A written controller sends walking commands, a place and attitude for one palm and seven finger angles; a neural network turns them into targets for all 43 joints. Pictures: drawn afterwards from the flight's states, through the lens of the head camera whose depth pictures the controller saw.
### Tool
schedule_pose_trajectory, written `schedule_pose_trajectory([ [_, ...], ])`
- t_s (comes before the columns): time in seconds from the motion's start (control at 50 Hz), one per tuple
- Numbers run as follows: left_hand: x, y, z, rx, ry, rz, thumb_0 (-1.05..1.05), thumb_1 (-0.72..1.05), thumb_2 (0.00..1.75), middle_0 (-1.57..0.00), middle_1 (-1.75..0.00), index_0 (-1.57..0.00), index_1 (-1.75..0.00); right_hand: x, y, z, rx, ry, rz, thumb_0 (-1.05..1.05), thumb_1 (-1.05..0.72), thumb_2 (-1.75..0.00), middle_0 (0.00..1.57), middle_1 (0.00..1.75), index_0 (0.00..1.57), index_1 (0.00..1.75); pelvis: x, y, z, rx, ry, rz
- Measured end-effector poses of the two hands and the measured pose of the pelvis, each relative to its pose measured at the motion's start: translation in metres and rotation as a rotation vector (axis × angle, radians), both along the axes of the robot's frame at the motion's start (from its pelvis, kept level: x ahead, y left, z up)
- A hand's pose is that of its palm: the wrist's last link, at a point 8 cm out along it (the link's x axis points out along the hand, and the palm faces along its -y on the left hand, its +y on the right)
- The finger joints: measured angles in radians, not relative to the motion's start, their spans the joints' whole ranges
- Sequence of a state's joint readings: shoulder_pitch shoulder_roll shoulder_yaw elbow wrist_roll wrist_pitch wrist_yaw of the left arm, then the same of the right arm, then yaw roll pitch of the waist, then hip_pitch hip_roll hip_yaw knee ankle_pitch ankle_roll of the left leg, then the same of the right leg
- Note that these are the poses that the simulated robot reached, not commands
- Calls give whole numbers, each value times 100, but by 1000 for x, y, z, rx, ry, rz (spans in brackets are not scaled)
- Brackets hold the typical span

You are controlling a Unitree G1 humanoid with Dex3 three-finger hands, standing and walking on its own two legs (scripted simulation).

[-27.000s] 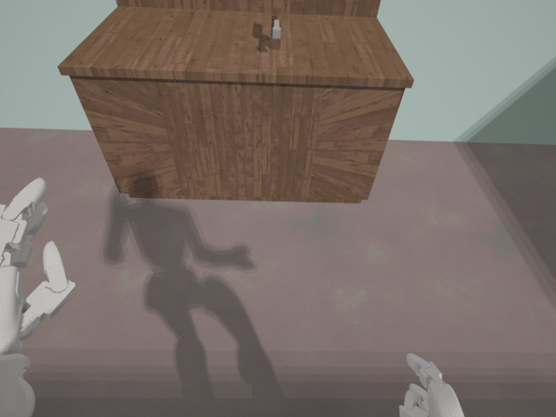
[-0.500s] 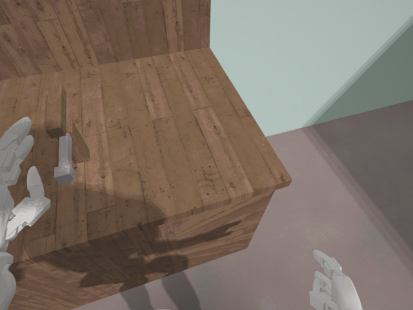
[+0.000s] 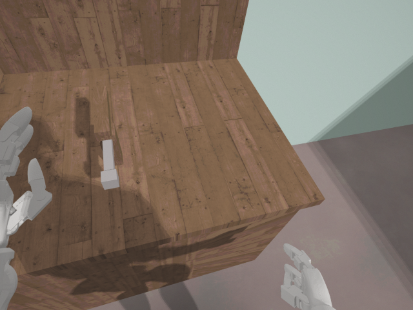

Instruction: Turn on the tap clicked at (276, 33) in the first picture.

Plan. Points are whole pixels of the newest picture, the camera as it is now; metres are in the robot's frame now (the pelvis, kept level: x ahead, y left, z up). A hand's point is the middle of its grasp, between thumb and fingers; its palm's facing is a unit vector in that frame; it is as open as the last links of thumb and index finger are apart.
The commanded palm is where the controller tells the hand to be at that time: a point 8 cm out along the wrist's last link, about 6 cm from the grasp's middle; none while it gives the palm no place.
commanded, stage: come to a stop and stand still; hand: left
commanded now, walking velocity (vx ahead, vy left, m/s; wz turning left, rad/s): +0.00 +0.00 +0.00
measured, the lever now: (110, 179) +0.32 +0.22 +0.05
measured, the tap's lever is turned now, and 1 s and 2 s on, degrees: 0 0 0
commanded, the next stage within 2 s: look again from close up in 0.18 s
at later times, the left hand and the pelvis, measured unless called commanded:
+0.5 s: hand (54, 207) +0.21 +0.23 +0.16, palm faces +0.38 -0.84 -0.38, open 7.4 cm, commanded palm +0.15 +0.27 +0.18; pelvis -0.01 -0.02 +0.00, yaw +1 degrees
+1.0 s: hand (85, 204) +0.22 +0.20 +0.16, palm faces +0.37 -0.86 -0.36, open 7.4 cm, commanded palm +0.15 +0.23 +0.18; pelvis -0.01 -0.05 +0.00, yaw +0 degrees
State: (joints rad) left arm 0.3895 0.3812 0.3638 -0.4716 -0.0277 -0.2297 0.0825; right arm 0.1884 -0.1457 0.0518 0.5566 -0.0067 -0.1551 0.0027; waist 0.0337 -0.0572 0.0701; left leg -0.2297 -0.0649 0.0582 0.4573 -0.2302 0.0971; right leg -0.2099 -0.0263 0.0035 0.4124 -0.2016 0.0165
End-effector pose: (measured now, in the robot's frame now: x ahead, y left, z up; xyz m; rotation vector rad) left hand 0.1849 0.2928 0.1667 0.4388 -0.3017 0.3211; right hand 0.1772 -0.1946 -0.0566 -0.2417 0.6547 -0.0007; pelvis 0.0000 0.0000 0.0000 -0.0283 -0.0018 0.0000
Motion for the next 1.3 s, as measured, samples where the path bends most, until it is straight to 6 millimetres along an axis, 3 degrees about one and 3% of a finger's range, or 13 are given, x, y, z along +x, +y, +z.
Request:
schedule_pose_trajectory([
  [0.14,-1,6,7,19,-11,12,2,89,90,-21,-31,-21,-30,3,-2,-2,-13,18,-4,2,-90,-90,20,30,21,30,2,5,0,2,-4,4],
  [0.34,-9,-4,6,12,20,25,2,89,90,-21,-31,-21,-30,-12,-24,-7,-23,59,-51,2,-90,-90,20,30,21,30,-2,-4,1,-2,-6,14],
  [0.72,-19,-36,3,-11,50,39,2,89,90,-21,-31,-21,-30,-18,-62,-6,-24,32,-83,2,-90,-90,20,30,21,30,-8,-33,4,3,-7,12],
  [1.06,-6,-63,9,-9,44,5,2,89,90,-21,-31,-21,-30,-13,-78,-5,1,38,-83,2,-90,-90,20,30,21,30,-5,-57,4,15,9,0],
  [1.3,-2,-94,9,10,85,-21,2,89,90,-21,-31,-21,-30,-13,-116,-12,-12,48,-116,2,-90,-90,20,30,21,30,-2,-84,0,14,20,-7],
])
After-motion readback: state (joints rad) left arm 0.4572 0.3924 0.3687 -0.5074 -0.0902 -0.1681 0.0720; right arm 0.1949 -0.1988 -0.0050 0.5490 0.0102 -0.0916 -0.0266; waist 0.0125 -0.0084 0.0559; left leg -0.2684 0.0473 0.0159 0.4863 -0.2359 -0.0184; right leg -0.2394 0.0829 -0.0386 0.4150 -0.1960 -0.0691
